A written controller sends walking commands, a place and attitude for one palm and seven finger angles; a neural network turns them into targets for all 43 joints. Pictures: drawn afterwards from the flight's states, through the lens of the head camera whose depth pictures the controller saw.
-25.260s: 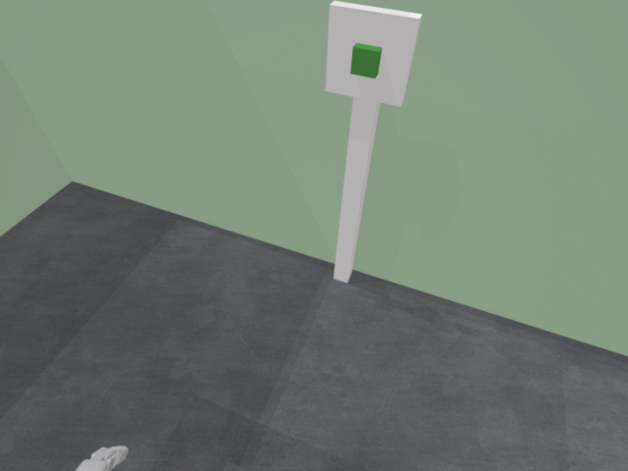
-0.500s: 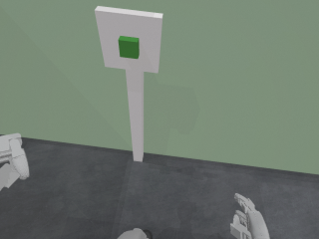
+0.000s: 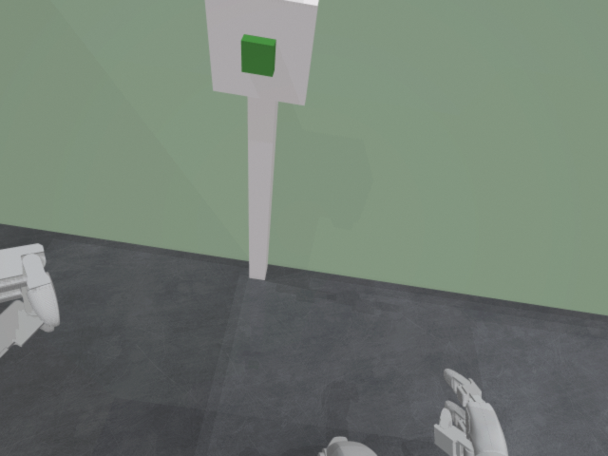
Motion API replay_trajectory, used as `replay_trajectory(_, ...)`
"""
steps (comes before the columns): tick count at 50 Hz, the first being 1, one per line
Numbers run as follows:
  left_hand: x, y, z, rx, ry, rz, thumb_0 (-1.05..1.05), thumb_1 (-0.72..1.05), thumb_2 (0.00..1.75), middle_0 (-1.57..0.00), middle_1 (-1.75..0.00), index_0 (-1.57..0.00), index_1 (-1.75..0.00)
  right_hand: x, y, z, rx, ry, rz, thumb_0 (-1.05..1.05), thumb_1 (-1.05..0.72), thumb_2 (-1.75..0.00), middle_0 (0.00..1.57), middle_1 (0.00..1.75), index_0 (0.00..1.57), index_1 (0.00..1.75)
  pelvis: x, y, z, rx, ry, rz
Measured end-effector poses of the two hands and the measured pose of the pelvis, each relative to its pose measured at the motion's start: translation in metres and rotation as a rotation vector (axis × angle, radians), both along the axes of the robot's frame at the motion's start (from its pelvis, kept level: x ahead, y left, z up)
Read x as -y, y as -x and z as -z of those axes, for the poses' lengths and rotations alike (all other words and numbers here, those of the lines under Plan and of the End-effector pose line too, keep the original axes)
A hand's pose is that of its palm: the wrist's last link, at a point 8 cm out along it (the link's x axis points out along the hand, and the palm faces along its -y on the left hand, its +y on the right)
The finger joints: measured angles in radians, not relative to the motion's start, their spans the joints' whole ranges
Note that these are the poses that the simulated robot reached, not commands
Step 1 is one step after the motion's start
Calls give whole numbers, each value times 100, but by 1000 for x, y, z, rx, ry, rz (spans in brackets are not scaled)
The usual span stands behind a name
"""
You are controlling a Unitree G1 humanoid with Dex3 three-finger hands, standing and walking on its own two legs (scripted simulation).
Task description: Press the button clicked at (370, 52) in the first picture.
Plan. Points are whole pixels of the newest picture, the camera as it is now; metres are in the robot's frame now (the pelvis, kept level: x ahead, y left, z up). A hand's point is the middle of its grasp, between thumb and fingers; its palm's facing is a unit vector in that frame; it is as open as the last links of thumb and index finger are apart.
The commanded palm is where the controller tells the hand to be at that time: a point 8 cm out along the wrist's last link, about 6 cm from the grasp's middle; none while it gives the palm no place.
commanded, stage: stop stepping back and stand still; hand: left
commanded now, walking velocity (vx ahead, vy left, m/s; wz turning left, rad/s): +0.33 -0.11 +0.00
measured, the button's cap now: (258, 55) +0.74 +0.13 +0.13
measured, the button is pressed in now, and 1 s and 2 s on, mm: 0 0 0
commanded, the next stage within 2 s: let the arm hang, fingers relaxed in 0.64 s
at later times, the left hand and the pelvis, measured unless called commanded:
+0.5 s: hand (1, 388) +0.14 +0.24 +0.17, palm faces +0.38 -0.85 -0.37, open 3.1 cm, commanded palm +0.08 +0.28 +0.19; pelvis -0.05 +0.01 +0.01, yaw -1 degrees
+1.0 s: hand out of the picture +0.08 +0.16 -0.14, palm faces +0.01 -0.98 -0.22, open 3.1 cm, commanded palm none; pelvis -0.03 -0.01 -0.01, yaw +0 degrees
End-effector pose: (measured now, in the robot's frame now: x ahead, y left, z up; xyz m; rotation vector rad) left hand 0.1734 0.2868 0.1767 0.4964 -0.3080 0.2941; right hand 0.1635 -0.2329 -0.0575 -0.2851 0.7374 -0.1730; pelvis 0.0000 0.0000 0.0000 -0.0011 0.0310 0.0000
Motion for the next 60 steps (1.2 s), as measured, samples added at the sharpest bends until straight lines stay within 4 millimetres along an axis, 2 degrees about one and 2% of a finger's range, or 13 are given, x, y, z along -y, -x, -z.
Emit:
replay_trajectory(4, 15, 26, -17, -2, -30, 52, 2, 89, 90, -131, -150, -131, -150, -13, 30, -2, 32, -68, -6, 1, -90, -90, 20, 30, 20, 30, 4, 16, -3, -5, 21, 27)
replay_trajectory(9, 32, 53, -27, 37, -65, 78, 1, 89, 90, -131, -150, -131, -150, -10, 60, 12, 19, -101, -1, 1, -90, -90, 20, 30, 20, 30, 8, 34, 1, 14, 28, 41)
replay_trajectory(17, 0, 68, -9, 14, 44, -58, 1, 89, 90, -131, -150, -131, -150, 13, 99, 12, -31, -17, 73, 2, -90, -90, 20, 30, 20, 30, -4, 43, -4, 34, 15, 33)
replay_trajectory(21, -4, 69, 3, 8, 78, -54, 1, 89, 90, -131, -150, -131, -150, 15, 104, 8, -8, 21, 89, 2, -90, -90, 20, 30, 20, 30, -9, 49, -1, 59, 5, 26)
replay_trajectory(24, 1, 68, -3, 10, 60, -36, 1, 89, 90, -131, -150, -131, -150, 9, 103, 2, 18, 3, 77, 2, -90, -90, 20, 30, 20, 30, -7, 50, -5, 59, 4, 21)
replay_trajectory(29, 15, 70, -19, 33, -21, -11, 1, 89, 90, -131, -150, -131, -150, -2, 91, 5, 47, -60, 32, 2, -90, -90, 20, 30, 20, 30, 3, 49, -4, 45, -1, 33)
replay_trajectory(37, 18, 57, -10, -31, 17, -44, 1, 89, 90, -131, -150, -131, -150, 1, 70, 17, -26, -83, 12, 1, -90, -90, 20, 30, 20, 30, 4, 36, -6, 29, 12, 33)
replay_trajectory(39, 12, 43, 19, -120, 20, -35, 1, 89, 90, -131, -150, -131, -150, 5, 64, 25, -35, -87, -19, 1, -90, -90, 20, 30, 20, 30, 1, 33, -1, 16, 12, 9)
replay_trajectory(43, 4, 24, 146, -612, 191, -113, 0, 90, 90, -127, -147, -127, -146, 13, 63, 53, -125, -89, -14, 1, -90, -90, 20, 30, 20, 30, -4, 32, 10, 1, -17, -5)
replay_trajectory(46, 29, 48, 231, -969, 308, -141, 0, 91, 90, -120, -141, -120, -140, 15, 74, 63, -187, -95, -4, 1, -90, -90, 20, 30, 20, 30, 2, 33, 12, 15, -38, -4)
replay_trajectory(48, 54, 77, 268, -1155, 370, -125, 1, 91, 90, -114, -135, -115, -135, 17, 86, 65, -243, -101, 15, 1, -90, -90, 20, 30, 20, 30, 7, 33, 9, 24, -30, -5)
replay_trajectory(50, 74, 109, 291, -1270, 431, -130, 1, 91, 90, -108, -130, -109, -128, 18, 100, 65, -307, -95, 35, 1, -90, -90, 20, 30, 20, 30, 11, 33, 6, 33, -27, -7)
replay_trajectory(60, 41, 199, 312, -1497, 503, -325, 1, 90, 89, -73, -95, -75, -91, 7, 162, 70, -530, -78, 75, 1, -90, -90, 20, 30, 19, 30, 7, 38, -3, 65, 11, -31)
